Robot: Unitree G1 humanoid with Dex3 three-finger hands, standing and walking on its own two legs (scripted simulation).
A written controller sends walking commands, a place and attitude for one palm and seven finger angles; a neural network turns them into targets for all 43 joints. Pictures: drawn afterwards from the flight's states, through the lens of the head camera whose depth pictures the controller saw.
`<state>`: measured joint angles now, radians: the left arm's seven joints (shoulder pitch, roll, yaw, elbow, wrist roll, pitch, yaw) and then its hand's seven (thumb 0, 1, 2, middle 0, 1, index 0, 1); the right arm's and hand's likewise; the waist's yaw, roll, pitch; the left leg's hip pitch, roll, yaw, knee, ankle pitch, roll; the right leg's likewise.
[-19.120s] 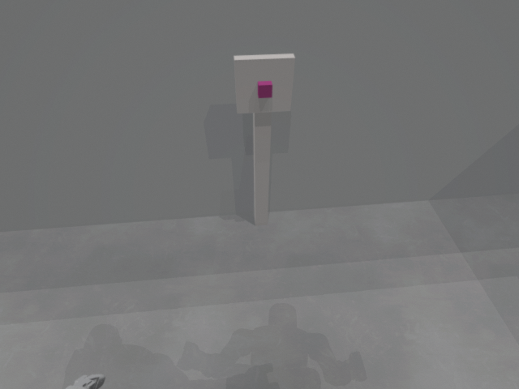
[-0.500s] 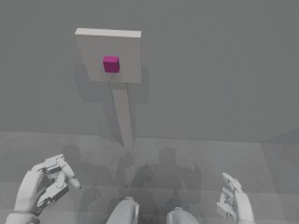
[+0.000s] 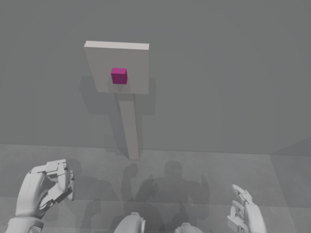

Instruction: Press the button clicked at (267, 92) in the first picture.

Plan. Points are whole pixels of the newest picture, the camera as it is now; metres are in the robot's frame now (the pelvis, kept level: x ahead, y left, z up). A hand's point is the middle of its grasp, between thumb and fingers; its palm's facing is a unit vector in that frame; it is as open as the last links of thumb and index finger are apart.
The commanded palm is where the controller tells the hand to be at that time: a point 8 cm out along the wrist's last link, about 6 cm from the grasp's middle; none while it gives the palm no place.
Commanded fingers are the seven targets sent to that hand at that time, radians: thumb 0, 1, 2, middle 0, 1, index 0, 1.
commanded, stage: raise the hand and make a fist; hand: left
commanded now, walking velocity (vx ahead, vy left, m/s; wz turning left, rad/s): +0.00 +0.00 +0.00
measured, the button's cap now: (119, 75) +0.55 +0.16 +0.07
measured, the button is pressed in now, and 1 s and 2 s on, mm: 0 0 0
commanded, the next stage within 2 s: aim a knuckle at the button in 0.72 s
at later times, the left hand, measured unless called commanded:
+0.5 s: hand (70, 175) +0.23 +0.21 +0.06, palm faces +0.02 -1.00 -0.04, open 3.1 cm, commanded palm +0.21 +0.26 +0.07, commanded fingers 0.00 0.90 0.90 -1.30 -1.50 -1.30 -1.50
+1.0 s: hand (79, 165) +0.26 +0.20 +0.05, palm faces +0.01 -1.00 -0.03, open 3.1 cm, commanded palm +0.25 +0.25 +0.06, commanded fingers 0.00 0.90 0.90 -1.30 -1.50 -1.30 -1.50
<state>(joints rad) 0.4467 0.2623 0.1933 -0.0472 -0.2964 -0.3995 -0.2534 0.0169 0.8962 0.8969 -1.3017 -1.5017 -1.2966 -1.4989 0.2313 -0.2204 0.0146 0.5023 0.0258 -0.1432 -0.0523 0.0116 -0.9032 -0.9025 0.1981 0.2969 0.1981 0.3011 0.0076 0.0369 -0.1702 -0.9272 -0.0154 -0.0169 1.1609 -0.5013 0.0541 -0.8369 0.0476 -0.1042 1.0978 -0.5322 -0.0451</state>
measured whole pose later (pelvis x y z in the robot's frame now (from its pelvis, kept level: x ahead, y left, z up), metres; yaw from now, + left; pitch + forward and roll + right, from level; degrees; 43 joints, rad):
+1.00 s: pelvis +0.01 +0.00 +0.01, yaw +0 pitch +16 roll -4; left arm 0.24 0.25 0.16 0.09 -0.27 -0.37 -0.24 0.02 0.90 0.90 -1.31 -1.50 -1.30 -1.50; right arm 0.24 -0.25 0.03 0.52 0.02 -0.13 -0.05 0.01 -0.90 -0.90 0.20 0.30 0.20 0.30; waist 0.00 0.04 -0.16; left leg -0.91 -0.02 -0.02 1.13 -0.50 0.06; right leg -0.81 0.04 -0.10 1.07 -0.53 -0.04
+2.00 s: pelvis +0.00 +0.00 -0.01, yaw -2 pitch +22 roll -2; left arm -0.62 0.23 0.20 0.90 -0.09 -0.47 0.01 0.02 0.90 0.90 -1.30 -1.50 -1.30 -1.50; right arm 0.31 -0.25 0.01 0.63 -0.03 0.01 0.02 0.01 -0.91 -0.90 0.20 0.30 0.20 0.30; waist -0.10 0.03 -0.16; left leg -1.06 -0.01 0.02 1.18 -0.50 0.05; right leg -1.00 0.05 -0.07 1.15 -0.53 -0.05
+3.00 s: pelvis +0.01 +0.00 -0.01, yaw -3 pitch +22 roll -3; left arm -0.61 0.23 0.22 0.93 -0.10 -0.53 -0.01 0.02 0.90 0.90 -1.30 -1.50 -1.30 -1.50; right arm 0.33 -0.24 0.00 0.62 -0.03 0.09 0.04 0.00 -0.91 -0.90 0.20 0.30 0.20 0.30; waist -0.10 0.03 -0.18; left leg -1.05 0.00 0.03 1.17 -0.51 0.06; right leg -0.98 0.06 -0.06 1.12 -0.53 -0.04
